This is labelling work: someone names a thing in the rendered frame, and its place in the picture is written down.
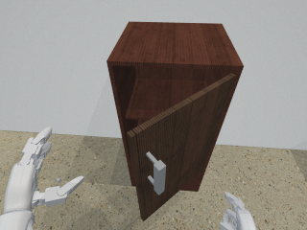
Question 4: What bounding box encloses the right robot hand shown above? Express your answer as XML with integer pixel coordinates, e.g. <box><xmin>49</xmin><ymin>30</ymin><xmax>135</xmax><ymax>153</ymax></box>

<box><xmin>220</xmin><ymin>192</ymin><xmax>257</xmax><ymax>230</ymax></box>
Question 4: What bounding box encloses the handle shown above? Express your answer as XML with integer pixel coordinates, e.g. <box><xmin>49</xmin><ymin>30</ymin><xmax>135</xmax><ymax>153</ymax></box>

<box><xmin>146</xmin><ymin>152</ymin><xmax>166</xmax><ymax>195</ymax></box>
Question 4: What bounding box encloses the robot left forearm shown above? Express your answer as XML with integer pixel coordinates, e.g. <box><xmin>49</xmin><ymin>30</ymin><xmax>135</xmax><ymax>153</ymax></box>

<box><xmin>0</xmin><ymin>210</ymin><xmax>35</xmax><ymax>230</ymax></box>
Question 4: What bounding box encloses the cupboard door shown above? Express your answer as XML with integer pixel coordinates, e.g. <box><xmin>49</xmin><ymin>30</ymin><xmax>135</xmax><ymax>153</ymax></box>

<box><xmin>127</xmin><ymin>73</ymin><xmax>236</xmax><ymax>221</ymax></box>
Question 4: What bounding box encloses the left robot hand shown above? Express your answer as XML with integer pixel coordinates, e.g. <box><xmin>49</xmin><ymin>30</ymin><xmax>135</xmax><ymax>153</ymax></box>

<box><xmin>3</xmin><ymin>126</ymin><xmax>84</xmax><ymax>214</ymax></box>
